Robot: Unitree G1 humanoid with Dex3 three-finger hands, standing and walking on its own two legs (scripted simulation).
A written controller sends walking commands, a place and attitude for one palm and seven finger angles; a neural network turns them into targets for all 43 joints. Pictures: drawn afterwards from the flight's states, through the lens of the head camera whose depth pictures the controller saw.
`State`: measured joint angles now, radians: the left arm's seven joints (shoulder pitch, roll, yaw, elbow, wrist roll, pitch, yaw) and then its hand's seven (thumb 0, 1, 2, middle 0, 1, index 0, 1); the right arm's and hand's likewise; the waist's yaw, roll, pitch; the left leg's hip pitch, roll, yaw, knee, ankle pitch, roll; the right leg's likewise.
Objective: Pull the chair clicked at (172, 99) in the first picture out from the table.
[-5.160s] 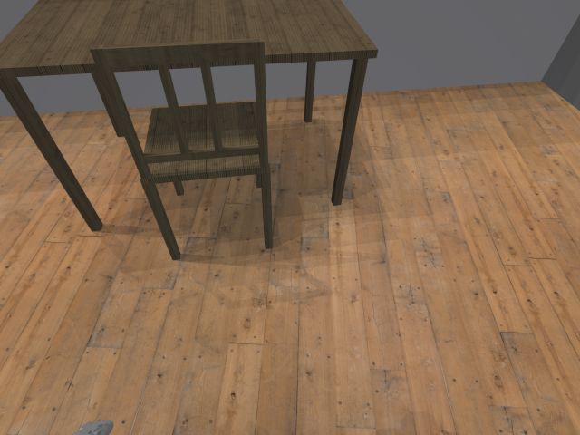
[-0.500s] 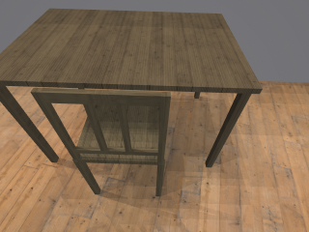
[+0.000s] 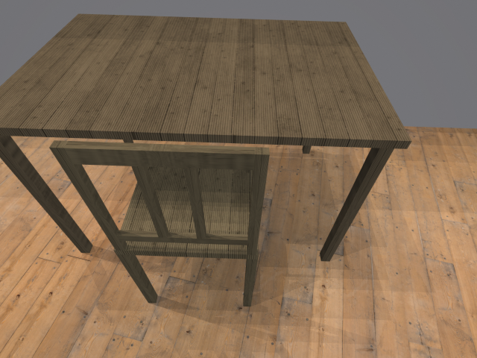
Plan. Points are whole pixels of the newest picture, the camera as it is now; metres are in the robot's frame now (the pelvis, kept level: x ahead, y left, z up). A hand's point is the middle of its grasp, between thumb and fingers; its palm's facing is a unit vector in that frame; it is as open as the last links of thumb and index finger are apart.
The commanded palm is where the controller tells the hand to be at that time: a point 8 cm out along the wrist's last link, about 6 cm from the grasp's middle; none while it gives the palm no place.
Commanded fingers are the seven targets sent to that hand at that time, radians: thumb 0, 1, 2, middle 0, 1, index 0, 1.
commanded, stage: look again from close up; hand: left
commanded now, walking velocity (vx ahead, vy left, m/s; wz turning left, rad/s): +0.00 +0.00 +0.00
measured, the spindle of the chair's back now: (153, 204) +0.45 +0.24 -0.08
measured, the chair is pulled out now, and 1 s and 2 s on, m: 0.00 0.00 0.00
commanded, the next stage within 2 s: none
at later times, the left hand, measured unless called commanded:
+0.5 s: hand out of the picture -0.03 +0.22 -0.19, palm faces +0.00 -0.98 -0.18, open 7.4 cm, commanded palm none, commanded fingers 0.00 0.90 0.90 -0.20 -0.30 -0.20 -0.30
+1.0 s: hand out of the picture -0.09 +0.21 -0.18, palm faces +0.01 -0.99 -0.15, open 7.4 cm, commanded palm none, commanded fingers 0.00 0.90 0.90 -0.20 -0.30 -0.20 -0.30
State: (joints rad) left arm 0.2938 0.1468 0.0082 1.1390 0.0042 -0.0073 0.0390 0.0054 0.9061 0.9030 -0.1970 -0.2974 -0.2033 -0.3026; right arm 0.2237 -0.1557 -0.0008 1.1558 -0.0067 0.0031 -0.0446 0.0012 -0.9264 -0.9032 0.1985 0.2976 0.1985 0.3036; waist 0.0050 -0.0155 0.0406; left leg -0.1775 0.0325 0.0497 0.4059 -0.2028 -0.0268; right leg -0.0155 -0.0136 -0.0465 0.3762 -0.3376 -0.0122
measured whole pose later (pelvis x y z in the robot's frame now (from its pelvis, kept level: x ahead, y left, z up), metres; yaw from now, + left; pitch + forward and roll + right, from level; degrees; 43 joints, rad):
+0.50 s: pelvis -0.04 +0.05 -0.01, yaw -1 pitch -2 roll +0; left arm 0.32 0.19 -0.01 1.02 0.02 0.00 0.04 0.01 0.91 0.90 -0.20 -0.30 -0.20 -0.30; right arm 0.27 -0.16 -0.01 1.03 -0.01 0.01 -0.01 0.00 -0.92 -0.90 0.20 0.30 0.20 0.30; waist 0.00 -0.04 0.03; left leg -0.29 0.00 0.08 0.53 -0.21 0.04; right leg -0.14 -0.06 -0.02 0.51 -0.34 0.04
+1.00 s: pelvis -0.05 +0.05 +0.00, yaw -1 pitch -2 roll +0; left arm 0.39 0.14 -0.02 1.11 0.01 -0.01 0.04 0.01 0.91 0.90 -0.20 -0.30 -0.20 -0.30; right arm 0.27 -0.15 0.00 1.11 0.00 0.00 -0.01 0.00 -0.92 -0.90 0.20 0.30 0.20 0.30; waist 0.01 -0.03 0.03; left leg -0.26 -0.01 0.09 0.46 -0.17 0.05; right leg -0.12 -0.07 -0.01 0.45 -0.30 0.06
